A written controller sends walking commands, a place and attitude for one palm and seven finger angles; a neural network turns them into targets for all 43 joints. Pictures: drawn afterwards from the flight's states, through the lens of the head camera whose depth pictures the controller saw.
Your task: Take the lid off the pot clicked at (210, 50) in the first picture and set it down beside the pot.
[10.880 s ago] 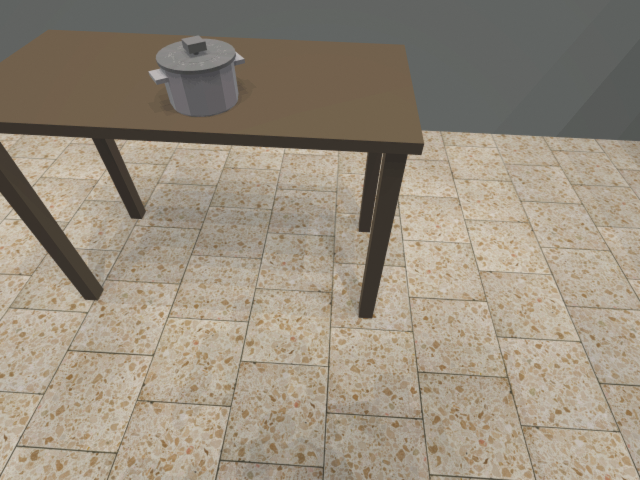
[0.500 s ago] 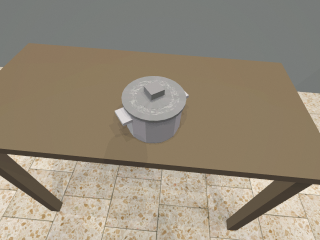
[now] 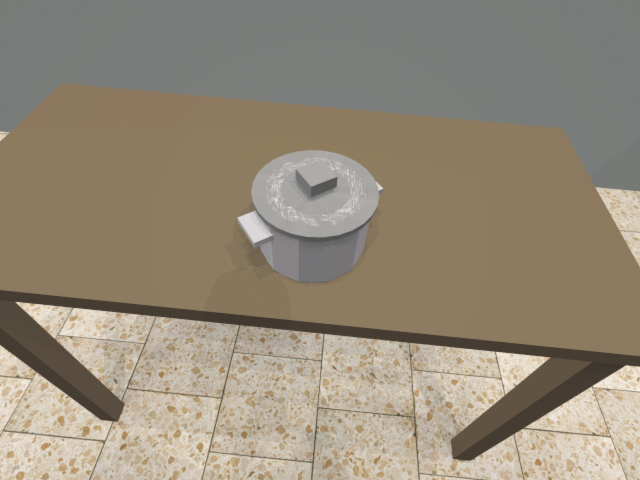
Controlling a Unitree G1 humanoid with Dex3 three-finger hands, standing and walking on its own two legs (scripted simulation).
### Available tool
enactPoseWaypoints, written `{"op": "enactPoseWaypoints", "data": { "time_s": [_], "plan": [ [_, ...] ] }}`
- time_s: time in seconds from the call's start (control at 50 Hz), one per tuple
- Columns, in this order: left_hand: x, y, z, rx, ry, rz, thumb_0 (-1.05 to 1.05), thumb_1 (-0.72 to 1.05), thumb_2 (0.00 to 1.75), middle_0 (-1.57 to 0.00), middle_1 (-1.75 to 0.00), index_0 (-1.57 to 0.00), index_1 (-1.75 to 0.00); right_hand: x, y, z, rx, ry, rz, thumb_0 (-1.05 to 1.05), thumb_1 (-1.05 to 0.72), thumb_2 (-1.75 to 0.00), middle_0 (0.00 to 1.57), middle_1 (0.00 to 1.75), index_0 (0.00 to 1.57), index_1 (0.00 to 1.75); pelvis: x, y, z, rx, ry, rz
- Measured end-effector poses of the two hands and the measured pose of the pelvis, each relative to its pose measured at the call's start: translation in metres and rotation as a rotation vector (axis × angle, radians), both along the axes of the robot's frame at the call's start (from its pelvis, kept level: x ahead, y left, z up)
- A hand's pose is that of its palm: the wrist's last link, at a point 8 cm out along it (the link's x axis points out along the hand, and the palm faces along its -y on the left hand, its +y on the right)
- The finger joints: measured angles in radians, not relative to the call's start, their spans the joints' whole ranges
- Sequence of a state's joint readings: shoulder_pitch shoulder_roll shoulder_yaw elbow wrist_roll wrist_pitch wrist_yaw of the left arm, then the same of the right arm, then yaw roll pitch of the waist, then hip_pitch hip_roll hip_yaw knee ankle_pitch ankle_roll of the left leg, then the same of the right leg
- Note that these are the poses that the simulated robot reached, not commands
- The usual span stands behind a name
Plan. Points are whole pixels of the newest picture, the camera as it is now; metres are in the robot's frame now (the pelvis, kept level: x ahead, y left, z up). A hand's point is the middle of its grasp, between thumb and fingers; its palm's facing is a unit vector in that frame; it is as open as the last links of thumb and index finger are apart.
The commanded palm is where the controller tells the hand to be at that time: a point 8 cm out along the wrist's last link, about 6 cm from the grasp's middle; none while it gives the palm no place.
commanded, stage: look again from close up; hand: left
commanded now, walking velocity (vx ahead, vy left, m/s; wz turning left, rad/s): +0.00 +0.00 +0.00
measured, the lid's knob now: (316, 178) +0.46 +0.04 +0.13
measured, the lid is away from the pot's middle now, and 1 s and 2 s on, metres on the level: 0.00 0.00 0.00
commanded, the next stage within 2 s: shuffle to correct the standing spot in 0.40 s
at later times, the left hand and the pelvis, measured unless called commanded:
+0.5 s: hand out of the picture -0.03 +0.16 -0.18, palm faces +0.02 -0.99 -0.14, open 7.4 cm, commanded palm none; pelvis +0.00 +0.01 +0.00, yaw +0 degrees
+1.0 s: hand out of the picture -0.03 +0.15 -0.19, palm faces +0.03 -0.98 -0.18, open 7.4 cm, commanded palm none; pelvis +0.00 -0.02 -0.01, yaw +0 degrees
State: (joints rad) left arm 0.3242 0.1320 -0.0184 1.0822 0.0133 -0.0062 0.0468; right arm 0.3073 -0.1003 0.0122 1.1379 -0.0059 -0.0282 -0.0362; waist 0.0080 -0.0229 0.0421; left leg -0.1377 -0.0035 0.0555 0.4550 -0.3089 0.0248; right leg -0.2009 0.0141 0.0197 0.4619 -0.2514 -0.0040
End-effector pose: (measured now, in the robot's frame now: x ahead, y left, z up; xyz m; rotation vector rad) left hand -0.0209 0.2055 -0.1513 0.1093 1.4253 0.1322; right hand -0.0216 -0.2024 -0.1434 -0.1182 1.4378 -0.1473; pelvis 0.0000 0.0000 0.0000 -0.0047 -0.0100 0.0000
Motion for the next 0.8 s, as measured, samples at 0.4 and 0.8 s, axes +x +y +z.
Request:
{"op": "enactPoseWaypoints", "data": {
  "time_s": [0.4,0.8],
  "plan": [
    [-0.007,0.008,-0.002,-0.008,0.016,0.0,0.01,0.91,0.89,-0.2,-0.3,-0.19,-0.3,-0.005,0.013,0.001,0.0,0.001,-0.011,0.01,-0.92,-0.89,0.2,0.3,0.2,0.3,-0.002,0.01,0.0,-0.002,0.0,-0.005],
    [-0.011,0.007,-0.006,-0.009,0.05,0.005,0.0,0.91,0.9,-0.2,-0.3,-0.19,-0.3,-0.007,0.011,-0.001,-0.012,0.016,-0.037,0.01,-0.92,-0.89,0.2,0.3,0.2,0.3,-0.003,0.007,-0.003,0.001,0.006,-0.004]
  ]
}}
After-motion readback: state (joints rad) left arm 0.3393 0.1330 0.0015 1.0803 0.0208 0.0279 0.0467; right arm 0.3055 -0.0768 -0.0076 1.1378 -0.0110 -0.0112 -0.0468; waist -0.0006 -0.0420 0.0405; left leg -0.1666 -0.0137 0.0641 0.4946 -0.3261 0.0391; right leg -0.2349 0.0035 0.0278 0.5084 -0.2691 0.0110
